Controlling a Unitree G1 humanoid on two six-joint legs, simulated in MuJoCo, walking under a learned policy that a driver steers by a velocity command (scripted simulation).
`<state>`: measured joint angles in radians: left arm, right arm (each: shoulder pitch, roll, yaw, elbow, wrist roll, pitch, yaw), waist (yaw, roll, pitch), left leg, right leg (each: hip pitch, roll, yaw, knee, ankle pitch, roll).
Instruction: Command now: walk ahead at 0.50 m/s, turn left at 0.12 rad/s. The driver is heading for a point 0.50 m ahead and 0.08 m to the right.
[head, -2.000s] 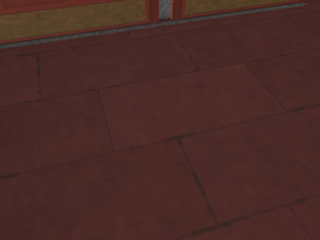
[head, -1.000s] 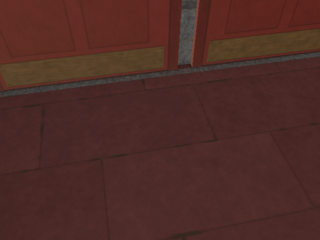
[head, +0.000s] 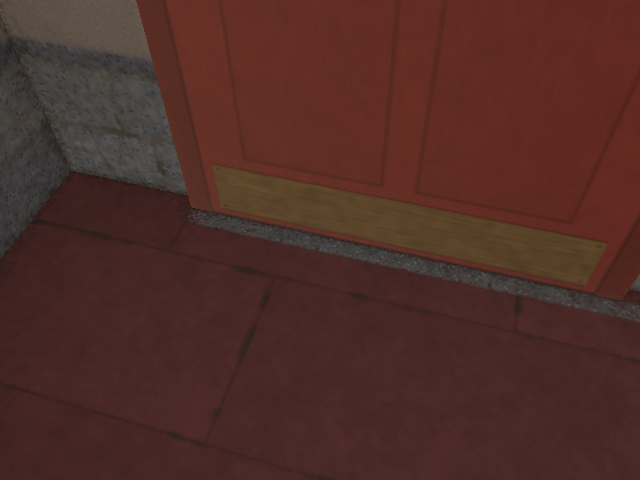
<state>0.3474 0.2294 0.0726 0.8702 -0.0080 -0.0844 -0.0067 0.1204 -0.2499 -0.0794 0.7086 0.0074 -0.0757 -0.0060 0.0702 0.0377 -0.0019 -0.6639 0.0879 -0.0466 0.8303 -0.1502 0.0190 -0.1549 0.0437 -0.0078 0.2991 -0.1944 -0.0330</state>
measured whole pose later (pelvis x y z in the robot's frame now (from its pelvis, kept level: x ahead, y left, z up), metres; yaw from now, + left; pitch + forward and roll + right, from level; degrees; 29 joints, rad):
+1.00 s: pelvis +0.44 -0.02 +0.00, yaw -15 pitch +1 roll +0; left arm 0.11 0.25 0.02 0.82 0.02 -0.04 0.00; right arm 0.05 -0.28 -0.02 0.78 -0.02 -0.02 -0.04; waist 0.01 0.05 0.07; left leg -0.52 0.09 -0.05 0.80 -0.27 -0.09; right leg -0.28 0.06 -0.01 0.38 -0.11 -0.06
